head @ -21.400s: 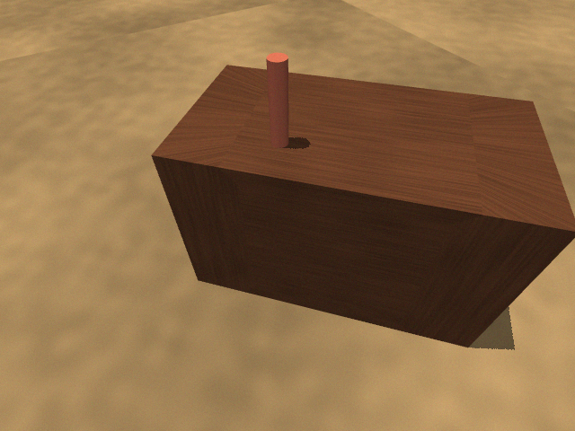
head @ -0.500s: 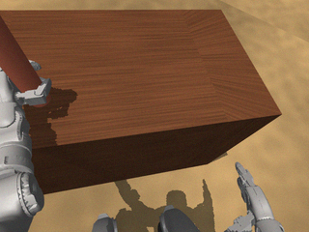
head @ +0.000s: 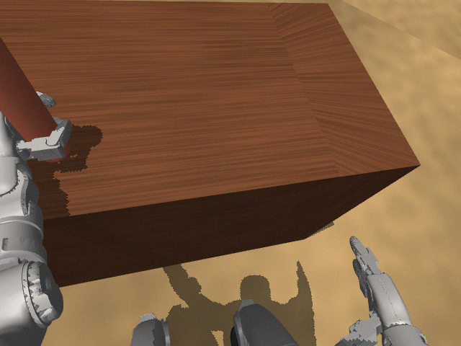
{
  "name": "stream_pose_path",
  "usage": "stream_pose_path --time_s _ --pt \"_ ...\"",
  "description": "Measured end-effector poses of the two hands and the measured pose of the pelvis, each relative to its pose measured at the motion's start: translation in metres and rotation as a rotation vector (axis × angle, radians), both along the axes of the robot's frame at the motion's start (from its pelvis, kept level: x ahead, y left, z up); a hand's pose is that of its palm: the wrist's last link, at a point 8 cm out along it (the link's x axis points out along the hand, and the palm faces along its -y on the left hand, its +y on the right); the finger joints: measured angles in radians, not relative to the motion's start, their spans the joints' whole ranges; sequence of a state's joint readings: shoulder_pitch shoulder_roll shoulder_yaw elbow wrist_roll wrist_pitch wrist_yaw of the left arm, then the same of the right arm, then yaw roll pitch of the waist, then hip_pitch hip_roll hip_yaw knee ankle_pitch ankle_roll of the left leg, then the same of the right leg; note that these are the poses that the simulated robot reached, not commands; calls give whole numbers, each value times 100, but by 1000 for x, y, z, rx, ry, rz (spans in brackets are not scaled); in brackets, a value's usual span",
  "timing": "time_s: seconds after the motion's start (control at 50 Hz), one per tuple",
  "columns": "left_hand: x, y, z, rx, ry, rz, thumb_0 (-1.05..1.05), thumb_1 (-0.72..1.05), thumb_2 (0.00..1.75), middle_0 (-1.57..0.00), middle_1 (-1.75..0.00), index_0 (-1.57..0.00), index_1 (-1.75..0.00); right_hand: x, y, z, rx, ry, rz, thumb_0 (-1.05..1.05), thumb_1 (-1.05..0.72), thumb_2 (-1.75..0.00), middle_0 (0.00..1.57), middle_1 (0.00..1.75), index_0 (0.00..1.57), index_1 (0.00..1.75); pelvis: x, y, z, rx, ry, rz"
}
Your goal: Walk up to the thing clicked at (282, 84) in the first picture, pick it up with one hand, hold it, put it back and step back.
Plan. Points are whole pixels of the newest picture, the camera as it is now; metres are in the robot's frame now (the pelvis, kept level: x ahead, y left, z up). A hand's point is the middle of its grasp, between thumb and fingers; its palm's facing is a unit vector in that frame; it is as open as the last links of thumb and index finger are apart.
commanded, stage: lower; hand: left
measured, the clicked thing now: (18, 101) +0.51 +0.24 +0.09
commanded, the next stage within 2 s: loosen in 0.04 s
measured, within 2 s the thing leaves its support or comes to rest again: neither
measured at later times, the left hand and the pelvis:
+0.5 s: hand (47, 126) +0.51 +0.22 +0.03, palm faces +0.21 -0.98 -0.01, open 9.2 cm; pelvis -0.01 +0.00 -0.01, yaw +0 degrees
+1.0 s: hand out of the picture +0.52 +0.26 +0.10, palm faces +0.28 -0.96 -0.01, open 17.0 cm; pelvis +0.00 +0.00 +0.00, yaw +0 degrees
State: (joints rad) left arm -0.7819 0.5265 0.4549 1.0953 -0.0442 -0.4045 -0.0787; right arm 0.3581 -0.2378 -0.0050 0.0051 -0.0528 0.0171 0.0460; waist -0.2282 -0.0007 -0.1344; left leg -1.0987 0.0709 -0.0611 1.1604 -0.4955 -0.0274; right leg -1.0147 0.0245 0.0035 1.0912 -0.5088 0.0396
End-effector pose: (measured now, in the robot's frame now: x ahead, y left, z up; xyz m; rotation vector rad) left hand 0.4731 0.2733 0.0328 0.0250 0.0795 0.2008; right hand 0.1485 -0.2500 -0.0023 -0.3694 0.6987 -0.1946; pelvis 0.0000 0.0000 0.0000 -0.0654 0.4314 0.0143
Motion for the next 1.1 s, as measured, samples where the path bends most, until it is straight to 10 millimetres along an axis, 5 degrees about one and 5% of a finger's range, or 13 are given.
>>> stream_pose_path --time_s 0.26,0.44,0.8,0.92,1.1 --pt "-2 1 -2 -5 -30 2 -1 -10 116 -88 -114 -92 -116 -1 4 0 -4 -14 18 -1 51 -6 6 5 5 6 -4 1 -6 -4 5 3" --pt "-1 -1 -1 -14 -41 9 -1 -14 81 -92 -96 -96 -96 -7 3 0 -13 -11 18 -1 51 -5 6 5 5 6 -8 0 -9 -3 5 3" --pt "2 3 -1 -21 -42 30 0 -41 22 -34 -29 -34 -28 -10 1 1 -20 -16 4 -1 53 -5 6 5 6 6 -9 1 -11 -4 11 -3" --pt "6 17 27 -8 -98 65 -1 -46 13 -17 -15 -17 -14 -7 -4 12 -39 -30 -8 -1 53 -5 6 5 6 6 -7 0 -6 -1 -6 -3" --pt "7 56 108 38 -117 96 -1 -53 6 -8 -7 -8 -6 -11 -8 11 11 2 -53 -1 52 -6 6 5 6 6 2 1 12 0 -48 -1"
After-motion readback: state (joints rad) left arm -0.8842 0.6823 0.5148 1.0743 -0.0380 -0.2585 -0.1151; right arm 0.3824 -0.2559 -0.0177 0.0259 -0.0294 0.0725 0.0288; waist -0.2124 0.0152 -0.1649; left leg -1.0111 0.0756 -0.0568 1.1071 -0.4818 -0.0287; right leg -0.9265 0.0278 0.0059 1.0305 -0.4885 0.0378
